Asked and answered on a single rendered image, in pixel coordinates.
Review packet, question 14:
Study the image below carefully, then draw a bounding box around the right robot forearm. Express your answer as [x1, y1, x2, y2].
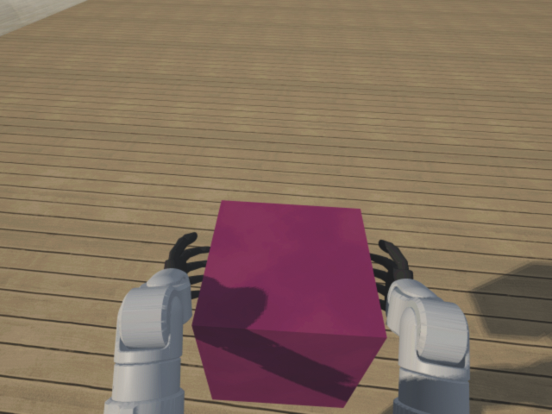
[386, 279, 470, 414]

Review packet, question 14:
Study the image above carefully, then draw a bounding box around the carton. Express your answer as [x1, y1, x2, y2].
[191, 200, 387, 408]

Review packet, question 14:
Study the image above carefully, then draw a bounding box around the right robot hand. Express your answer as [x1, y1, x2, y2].
[370, 240, 413, 311]

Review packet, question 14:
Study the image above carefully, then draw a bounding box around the left robot forearm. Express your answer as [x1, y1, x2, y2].
[103, 268, 192, 414]

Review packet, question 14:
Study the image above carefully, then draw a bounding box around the left robot hand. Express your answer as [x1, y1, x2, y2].
[164, 232, 210, 299]

